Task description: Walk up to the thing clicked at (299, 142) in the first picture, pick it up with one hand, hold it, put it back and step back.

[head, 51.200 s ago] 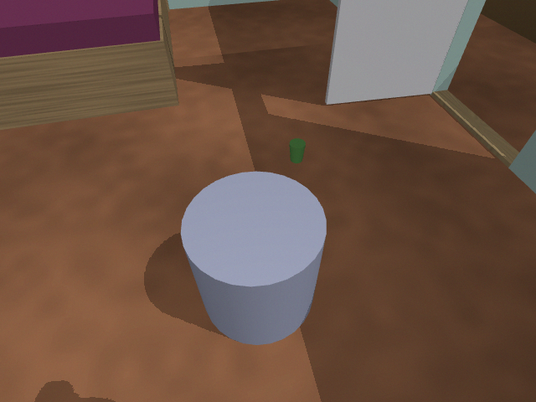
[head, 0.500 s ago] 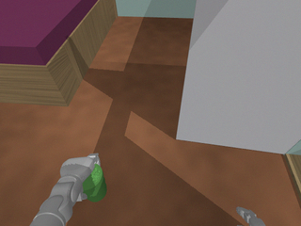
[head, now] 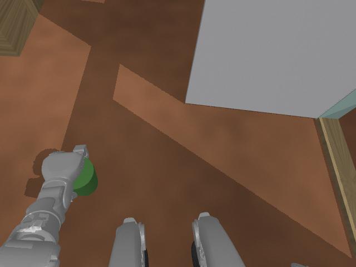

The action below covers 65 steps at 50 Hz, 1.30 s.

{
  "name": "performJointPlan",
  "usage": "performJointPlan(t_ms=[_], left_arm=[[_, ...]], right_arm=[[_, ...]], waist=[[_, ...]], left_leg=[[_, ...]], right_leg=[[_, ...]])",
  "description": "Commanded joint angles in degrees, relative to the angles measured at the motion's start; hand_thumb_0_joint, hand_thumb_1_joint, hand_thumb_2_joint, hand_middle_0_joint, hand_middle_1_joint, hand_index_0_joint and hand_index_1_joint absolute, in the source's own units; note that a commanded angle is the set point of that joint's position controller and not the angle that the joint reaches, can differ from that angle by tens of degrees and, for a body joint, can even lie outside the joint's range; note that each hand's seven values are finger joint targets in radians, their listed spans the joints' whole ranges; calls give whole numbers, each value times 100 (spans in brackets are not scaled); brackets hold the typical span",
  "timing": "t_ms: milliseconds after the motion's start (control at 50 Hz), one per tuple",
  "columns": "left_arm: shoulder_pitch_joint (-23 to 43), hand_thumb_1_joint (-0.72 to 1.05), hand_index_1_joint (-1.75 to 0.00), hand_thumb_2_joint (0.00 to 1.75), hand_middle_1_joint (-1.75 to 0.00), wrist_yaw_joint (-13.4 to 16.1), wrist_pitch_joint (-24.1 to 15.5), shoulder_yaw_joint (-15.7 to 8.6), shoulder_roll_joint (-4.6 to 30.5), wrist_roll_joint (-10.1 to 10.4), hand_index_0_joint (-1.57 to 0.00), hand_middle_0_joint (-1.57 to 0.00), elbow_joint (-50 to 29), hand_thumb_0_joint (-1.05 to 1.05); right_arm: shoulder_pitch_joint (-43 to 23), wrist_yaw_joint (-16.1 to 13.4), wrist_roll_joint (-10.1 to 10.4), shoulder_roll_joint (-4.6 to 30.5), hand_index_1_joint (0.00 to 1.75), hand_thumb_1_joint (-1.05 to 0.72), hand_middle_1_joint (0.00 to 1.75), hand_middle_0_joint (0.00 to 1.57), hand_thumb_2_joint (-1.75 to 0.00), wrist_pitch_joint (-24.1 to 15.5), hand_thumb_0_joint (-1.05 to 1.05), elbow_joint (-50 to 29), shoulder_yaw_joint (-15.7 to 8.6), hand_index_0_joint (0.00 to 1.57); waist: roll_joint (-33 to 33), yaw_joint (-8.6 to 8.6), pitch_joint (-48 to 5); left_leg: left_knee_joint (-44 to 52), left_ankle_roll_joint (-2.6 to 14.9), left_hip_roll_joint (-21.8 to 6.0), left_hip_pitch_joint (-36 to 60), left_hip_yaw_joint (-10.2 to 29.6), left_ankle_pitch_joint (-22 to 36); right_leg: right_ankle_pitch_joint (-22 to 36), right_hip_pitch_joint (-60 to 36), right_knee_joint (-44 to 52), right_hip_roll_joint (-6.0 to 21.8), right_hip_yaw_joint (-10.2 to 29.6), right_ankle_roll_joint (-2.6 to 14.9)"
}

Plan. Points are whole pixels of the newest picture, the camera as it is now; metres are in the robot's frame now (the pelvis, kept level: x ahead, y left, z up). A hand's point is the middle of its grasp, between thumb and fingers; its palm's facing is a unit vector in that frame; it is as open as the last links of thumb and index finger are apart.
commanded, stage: crouch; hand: left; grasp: from above
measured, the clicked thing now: (81, 178) +0.38 +0.24 -0.19
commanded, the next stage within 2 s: lower in 1.18 s
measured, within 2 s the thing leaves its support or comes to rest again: rests again in 1.82 s
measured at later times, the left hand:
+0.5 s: hand (86, 188) +0.38 +0.26 -0.33, palm faces -0.46 -0.03 -0.89, open 11.5 cm
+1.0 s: hand (90, 189) +0.40 +0.27 -0.40, palm faces -0.48 -0.04 -0.88, open 11.5 cm
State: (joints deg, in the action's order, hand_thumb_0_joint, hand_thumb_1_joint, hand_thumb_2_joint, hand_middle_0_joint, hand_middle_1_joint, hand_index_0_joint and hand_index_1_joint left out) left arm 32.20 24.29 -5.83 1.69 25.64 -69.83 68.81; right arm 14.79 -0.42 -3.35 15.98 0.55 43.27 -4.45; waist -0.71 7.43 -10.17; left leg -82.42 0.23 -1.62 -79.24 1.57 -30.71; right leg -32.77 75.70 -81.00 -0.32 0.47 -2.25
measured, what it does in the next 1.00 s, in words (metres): lowers itself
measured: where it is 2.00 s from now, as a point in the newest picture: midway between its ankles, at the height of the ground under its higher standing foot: outside the picture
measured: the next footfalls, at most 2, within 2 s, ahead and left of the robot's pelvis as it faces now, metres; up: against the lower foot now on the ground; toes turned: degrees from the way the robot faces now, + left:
none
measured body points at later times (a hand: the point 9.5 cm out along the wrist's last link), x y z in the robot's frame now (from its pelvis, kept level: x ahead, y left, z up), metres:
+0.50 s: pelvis -0.01 +0.00 -0.15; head +0.21 +0.04 +0.24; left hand +0.40 +0.26 -0.28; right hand +0.06 -0.28 -0.27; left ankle +0.06 +0.12 -0.58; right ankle +0.04 -0.14 -0.58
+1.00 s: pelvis -0.03 -0.01 -0.22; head +0.22 +0.04 +0.15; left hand +0.42 +0.27 -0.35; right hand +0.02 -0.29 -0.34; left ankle +0.06 +0.12 -0.58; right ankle +0.04 -0.14 -0.58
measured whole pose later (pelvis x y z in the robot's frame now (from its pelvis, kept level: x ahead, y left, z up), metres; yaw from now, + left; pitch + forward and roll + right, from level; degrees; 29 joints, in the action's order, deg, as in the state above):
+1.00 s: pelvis -0.03 -0.01 -0.22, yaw -5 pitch +37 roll -7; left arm 43.4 21.7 -12.3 -8.3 38.9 -71.0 72.6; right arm 8.6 6.6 -7.7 14.7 -3.4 43.6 -1.0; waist 0.6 10.1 -5.6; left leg -126.3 -0.9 -1.8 -124.8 7.0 -38.7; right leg -41.4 119.4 -123.6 -2.5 -2.8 -2.3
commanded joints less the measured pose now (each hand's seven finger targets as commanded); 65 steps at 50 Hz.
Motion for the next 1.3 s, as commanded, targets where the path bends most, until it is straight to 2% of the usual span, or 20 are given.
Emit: performJointPlan(t_ms=[0,60,80,140,200,320,340,380,440,480,520,540,600,640,740,920,1020,1120,1240,1280], left_arm=[[2150,36,-118,129,-120,291,160,-546,1702,195,-74,-73,-1082,0],[2207,39,-120,130,-122,157,94,-682,1953,242,-76,-74,-927,0],[2244,39,-120,130,-122,106,45,-616,1874,258,-76,-74,-837,0],[2336,38,-117,129,-118,58,-122,-736,2072,233,-76,-75,-878,0],[2454,40,-117,129,-119,86,-294,-778,2129,230,-77,-75,-1025,0],[2548,42,-116,131,-117,256,-527,-1051,2459,106,-80,-79,-1215,0],[2767,41,-116,131,-117,300,-581,-1138,2651,72,-80,-79,-1486,0],[2456,41,-117,131,-118,345,-556,-1109,2492,29,-80,-79,-1191,0],[2759,42,-115,129,-116,411,-567,-1170,2586,-21,-81,-80,-1222,0],[2798,42,-115,130,-115,439,-539,-1272,2756,-51,-81,-80,-1245,0],[2797,43,-116,130,-117,422,-522,-1114,2585,-78,-81,-80,-1158,0],[2652,40,-115,132,-116,434,-498,-1230,2690,-61,-79,-79,-1102,0],[2818,39,-117,134,-117,415,-435,-1358,2883,-36,-78,-78,-951,0],[2988,40,-117,131,-117,349,-418,-1205,2770,-27,-79,-78,-929,0],[2804,37,-117,132,-117,185,-433,-1237,2823,5,-76,-76,-852,0],[3147,35,-114,125,-116,97,-659,-1387,3208,-2,-75,-73,-818,0],[3113,31,-114,126,-115,153,-768,-1554,3499,-75,-72,-72,-706,0],[3398,31,-114,123,-115,228,-812,-1497,3466,-126,-71,-70,-525,0],[3411,30,-114,126,-114,249,-813,-1560,3617,-92,-71,-71,-445,0],[3448,25,-113,126,-113,223,-796,-1427,3510,-102,-69,-69,-340,0]], right_arm=[[492,-102,-80,1007,30,-90,30,20,-90,-231,0,-366,-293,20],[478,-64,-117,1014,30,-90,30,20,-90,-285,0,-328,-275,20],[446,-44,-120,1006,30,-90,30,20,-90,-307,0,-314,-271,20],[472,30,-131,1033,30,-90,30,20,-90,-352,0,-310,-249,20],[513,104,-150,1044,30,-89,30,20,-90,-408,0,-280,-210,20],[631,281,-264,1070,30,-90,30,20,-90,-519,0,-150,-149,20],[661,308,-282,1056,30,-91,30,20,-90,-517,0,-129,-147,20],[625,377,-319,1028,30,-91,30,20,-90,-526,0,-158,-126,20],[597,418,-380,1027,30,-91,30,20,-90,-529,0,-129,-122,20],[554,449,-393,1076,30,-91,30,20,-90,-532,0,-129,-151,20],[572,496,-401,1051,30,-91,30,20,-90,-525,0,-159,-139,20],[516,503,-401,1085,30,-91,30,20,-90,-513,0,-161,-139,20],[444,508,-410,1116,30,-91,30,20,-90,-516,0,-159,-161,20],[440,531,-405,1096,30,-91,30,20,-90,-520,0,-162,-147,20],[449,567,-401,1181,30,-91,30,20,-90,-500,0,-153,-145,20],[476,612,-426,1194,30,-91,30,20,-90,-448,0,-90,-98,20],[480,618,-458,1225,30,-91,30,20,-90,-407,0,-36,-61,20],[457,609,-511,1226,30,-91,30,20,-90,-420,0,24,-16,20],[427,605,-528,1271,30,-91,30,20,-90,-421,0,68,11,20],[435,609,-526,1233,30,-91,30,20,-90,-429,0,80,45,20]], waist=[[-990,-153,-3533],[-1061,-134,-3380],[-1045,-68,-3241],[-1037,-36,-3450],[-1023,33,-3714],[-1326,46,-4095],[-1424,7,-4231],[-1389,-1,-4222],[-1643,57,-4116],[-1678,2,-4226],[-1700,88,-4147],[-1613,4,-4136],[-1675,-4,-3994],[-1708,74,-3872],[-1713,50,-3853],[-1640,113,-3738],[-1589,36,-3852],[-1660,149,-3600],[-1732,104,-3690],[-1658,179,-3614]], left_leg=[[361,36,115,2231,81,1151],[69,27,119,1642,139,574],[8,5,98,1488,236,361],[-291,28,115,1182,291,-18],[-627,35,132,962,331,31],[-1448,24,112,914,297,1074],[-1608,46,118,872,213,1175],[-1806,42,100,784,185,1348],[-1981,24,88,590,161,1208],[-2122,27,47,604,178,1233],[-2259,41,49,413,140,1181],[-2290,51,49,249,137,1103],[-2369,31,21,59,176,821],[-2474,34,9,-37,190,727],[-2665,12,25,-246,221,763],[-3117,54,34,-814,137,482],[-3299,62,40,-962,106,423],[-3420,59,40,-1208,85,119],[-3556,51,42,-1300,63,181],[-3637,71,37,-1400,58,176]], right_leg=[[1141,-64,329,-84,-320,411],[670,511,-20,-70,-376,411],[481,804,-168,-54,-421,415],[226,1154,-447,-44,-468,408],[260,1401,-743,-55,-519,401],[972,1826,-1374,-46,-531,371],[1096,1775,-1426,-83,-505,377],[1244,1830,-1615,-86,-512,375],[1114,2107,-1803,-97,-526,384],[1118,2211,-1941,-134,-556,387],[1145,2212,-2028,-154,-567,390],[1100,2221,-2060,-179,-578,389],[876,2481,-2263,-182,-609,399],[821,2621,-2347,-186,-621,400],[826,2759,-2612,-193,-674,399],[733,2937,-2908,-222,-664,386],[672,3014,-3044,-256,-679,392],[454,3277,-3176,-237,-716,395],[513,3333,-3353,-249,-739,405],[555,3302,-3334,-266,-740,392]])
